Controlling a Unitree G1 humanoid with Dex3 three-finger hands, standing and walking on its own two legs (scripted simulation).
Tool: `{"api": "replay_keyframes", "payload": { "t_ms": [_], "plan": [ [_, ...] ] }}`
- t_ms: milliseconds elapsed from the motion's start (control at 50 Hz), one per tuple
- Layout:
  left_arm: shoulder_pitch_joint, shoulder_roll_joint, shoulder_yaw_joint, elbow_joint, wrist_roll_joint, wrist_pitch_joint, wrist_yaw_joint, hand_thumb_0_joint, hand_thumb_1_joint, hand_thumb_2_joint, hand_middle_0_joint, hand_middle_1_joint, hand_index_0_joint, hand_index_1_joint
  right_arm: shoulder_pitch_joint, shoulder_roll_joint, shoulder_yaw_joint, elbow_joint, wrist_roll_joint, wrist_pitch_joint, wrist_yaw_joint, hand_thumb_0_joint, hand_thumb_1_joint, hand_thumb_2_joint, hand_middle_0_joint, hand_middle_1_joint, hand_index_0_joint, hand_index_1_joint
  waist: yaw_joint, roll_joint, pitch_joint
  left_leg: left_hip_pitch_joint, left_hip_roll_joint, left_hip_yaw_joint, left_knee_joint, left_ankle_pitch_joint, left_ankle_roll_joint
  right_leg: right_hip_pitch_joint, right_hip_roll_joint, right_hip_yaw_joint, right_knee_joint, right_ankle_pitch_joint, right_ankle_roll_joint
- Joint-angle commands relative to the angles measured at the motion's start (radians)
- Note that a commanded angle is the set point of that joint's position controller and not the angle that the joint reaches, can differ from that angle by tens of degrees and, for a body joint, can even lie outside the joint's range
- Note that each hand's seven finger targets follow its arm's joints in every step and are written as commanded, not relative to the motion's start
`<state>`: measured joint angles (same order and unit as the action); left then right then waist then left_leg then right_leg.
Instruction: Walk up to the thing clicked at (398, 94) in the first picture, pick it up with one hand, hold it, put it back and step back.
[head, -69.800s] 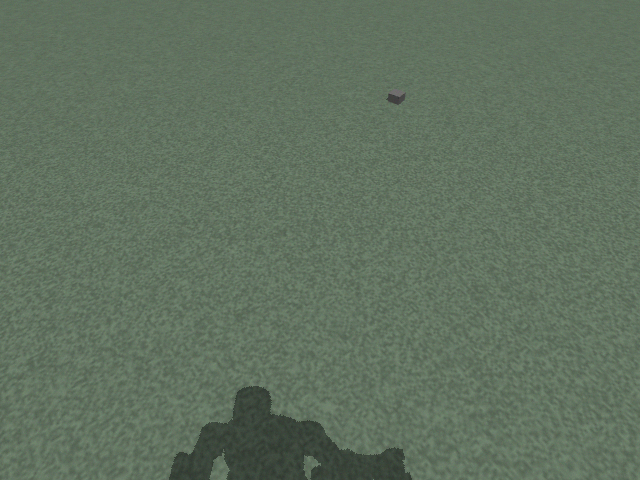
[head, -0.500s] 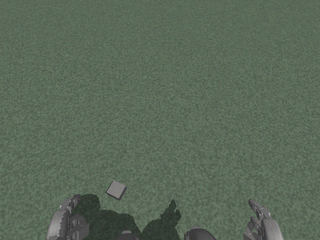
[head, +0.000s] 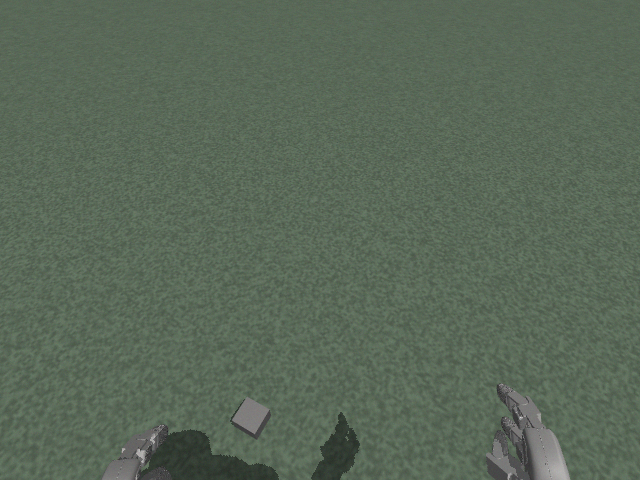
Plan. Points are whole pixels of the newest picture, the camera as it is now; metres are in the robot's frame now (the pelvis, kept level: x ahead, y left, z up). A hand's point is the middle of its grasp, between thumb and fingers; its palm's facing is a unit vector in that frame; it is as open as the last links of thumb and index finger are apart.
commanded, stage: home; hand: left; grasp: from above
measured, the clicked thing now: (251, 418) +0.46 +0.19 -0.69
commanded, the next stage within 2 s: stand in 1.68 s
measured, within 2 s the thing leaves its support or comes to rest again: neither
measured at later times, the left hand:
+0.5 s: hand out of the picture +0.15 +0.18 -0.05, palm faces +0.04 -0.98 -0.20, open 7.4 cm
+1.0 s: hand out of the picture +0.16 +0.18 -0.05, palm faces +0.05 -0.98 -0.20, open 7.4 cm
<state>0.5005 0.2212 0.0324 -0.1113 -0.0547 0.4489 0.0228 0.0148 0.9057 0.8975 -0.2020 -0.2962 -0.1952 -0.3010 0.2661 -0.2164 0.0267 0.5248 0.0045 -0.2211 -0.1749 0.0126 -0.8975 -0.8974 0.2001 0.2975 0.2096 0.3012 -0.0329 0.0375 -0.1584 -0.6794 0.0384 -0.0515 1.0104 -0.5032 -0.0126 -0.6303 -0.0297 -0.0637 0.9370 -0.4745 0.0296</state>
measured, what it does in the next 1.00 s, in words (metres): stands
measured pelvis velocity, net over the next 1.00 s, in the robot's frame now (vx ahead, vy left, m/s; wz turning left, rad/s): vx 0.00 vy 0.00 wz -0.01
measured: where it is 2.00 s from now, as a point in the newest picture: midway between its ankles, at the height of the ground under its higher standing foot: outside the picture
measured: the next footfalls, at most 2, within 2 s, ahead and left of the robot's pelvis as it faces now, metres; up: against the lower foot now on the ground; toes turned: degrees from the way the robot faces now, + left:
none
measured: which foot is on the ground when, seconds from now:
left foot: down 0.00-1.00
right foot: down 0.00-1.00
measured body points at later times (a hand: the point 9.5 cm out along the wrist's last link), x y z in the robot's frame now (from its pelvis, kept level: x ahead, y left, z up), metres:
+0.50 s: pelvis -0.01 +0.00 +0.00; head +0.00 +0.01 +0.45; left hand +0.15 +0.23 -0.03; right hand +0.14 -0.25 -0.06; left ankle +0.00 +0.12 -0.68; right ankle +0.00 -0.14 -0.68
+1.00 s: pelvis +0.00 +0.00 +0.00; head +0.02 +0.00 +0.45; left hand +0.16 +0.23 -0.03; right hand +0.16 -0.25 -0.06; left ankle +0.00 +0.12 -0.68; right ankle +0.00 -0.14 -0.68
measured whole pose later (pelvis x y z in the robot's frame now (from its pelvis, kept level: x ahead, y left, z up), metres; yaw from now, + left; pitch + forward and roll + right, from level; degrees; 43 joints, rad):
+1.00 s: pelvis +0.00 +0.00 +0.00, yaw +0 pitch +10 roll -3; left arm 0.50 0.22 0.03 -0.13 -0.05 0.46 0.02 0.01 0.91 0.90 -0.20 -0.30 -0.20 -0.30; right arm 0.28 -0.22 0.02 0.55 0.01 -0.24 -0.18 0.01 -0.90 -0.90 0.20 0.30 0.21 0.30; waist -0.04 0.04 -0.16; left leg -0.69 0.04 -0.05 1.02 -0.51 -0.01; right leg -0.65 -0.02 -0.06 0.95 -0.48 0.03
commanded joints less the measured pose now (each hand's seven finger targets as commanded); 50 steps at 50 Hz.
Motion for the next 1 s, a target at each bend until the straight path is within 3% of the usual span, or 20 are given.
{"api": "replay_keyframes", "payload": {
  "t_ms": [0,140,220,240,460,560,900,980],
  "plan": [
    [-0.026,0.101,0.053,-0.196,0.01,-0.052,0.005,0.0,0.9,0.899,-0.2,-0.298,-0.2,-0.298,-0.051,-0.132,-0.053,-0.15,-0.001,-0.054,-0.01,0.0,-0.899,-0.9,0.2,0.3,0.2,0.3,-0.005,0.031,-0.071,0.098,-0.037,0.014,-0.176,0.254,0.019,0.038,0.047,-0.017,-0.139,0.216,-0.026],
    [-0.02,0.107,0.061,-0.193,0.007,-0.048,0.006,0.0,0.9,0.899,-0.2,-0.299,-0.2,-0.299,-0.048,-0.136,-0.054,-0.15,-0.001,-0.058,-0.01,0.0,-0.9,-0.9,0.2,0.3,0.2,0.3,-0.003,0.02,-0.081,0.092,-0.034,0.01,-0.173,0.257,0.02,0.049,0.048,-0.017,-0.138,0.216,-0.028],
    [-0.034,0.1,0.057,-0.18,0.007,-0.047,0.008,0.0,0.9,0.9,-0.2,-0.299,-0.2,-0.299,-0.057,-0.135,-0.05,-0.15,0.002,-0.059,-0.011,0.0,-0.9,-0.9,0.2,0.3,0.2,0.299,-0.004,0.005,-0.039,0.07,-0.028,-0.004,-0.197,0.168,0.022,0.021,0.049,-0.022,-0.144,0.141,-0.027],
    [-0.028,0.103,0.062,-0.192,0.004,-0.047,0.006,0.0,0.9,0.9,-0.2,-0.299,-0.2,-0.299,-0.05,-0.133,-0.051,-0.151,0.002,-0.061,-0.011,0.0,-0.9,-0.9,0.2,0.299,0.2,0.299,-0.001,0.016,-0.073,0.082,-0.029,-0.003,-0.193,0.181,0.021,0.03,0.05,-0.019,-0.141,0.15,-0.029],
    [-0.026,0.102,0.054,-0.195,0.006,-0.043,0.002,0.0,0.9,0.9,-0.2,-0.299,-0.2,-0.299,-0.046,-0.134,-0.053,-0.148,0.003,-0.07,-0.016,0.0,-0.9,-0.9,0.2,0.299,0.2,0.299,-0.008,0.006,-0.072,0.075,-0.028,0.002,-0.183,0.183,0.02,0.022,0.049,-0.018,-0.138,0.15,-0.026],
    [-0.044,0.104,0.055,-0.204,0.006,-0.041,0.002,0.0,0.9,0.9,-0.2,-0.3,-0.2,-0.299,-0.051,-0.133,-0.05,-0.144,0.004,-0.075,-0.016,0.0,-0.901,-0.899,0.2,0.299,0.2,0.299,-0.006,0.034,-0.05,0.065,-0.028,0.002,-0.195,0.124,0.021,0.005,0.047,-0.013,-0.144,0.108,-0.026],
    [-0.02,0.11,0.062,-0.215,0.008,-0.041,0.001,0.0,0.9,0.9,-0.2,-0.3,-0.2,-0.299,-0.041,-0.13,-0.055,-0.137,0.001,-0.075,-0.019,0.0,-0.901,-0.899,0.2,0.299,0.2,0.299,-0.008,0.013,-0.107,0.099,-0.03,0.012,-0.152,0.276,0.019,0.044,0.046,-0.013,-0.127,0.233,-0.025],
    [-0.022,0.107,0.06,-0.212,0.007,-0.046,0.003,0.0,0.9,0.9,-0.2,-0.3,-0.2,-0.3,-0.048,-0.128,-0.053,-0.141,0.003,-0.07,-0.017,0.0,-0.901,-0.899,0.2,0.299,0.2,0.299,-0.001,0.018,-0.077,0.081,-0.03,0.01,-0.163,0.248,0.018,0.036,0.046,-0.015,-0.131,0.207,-0.027]
  ]
}}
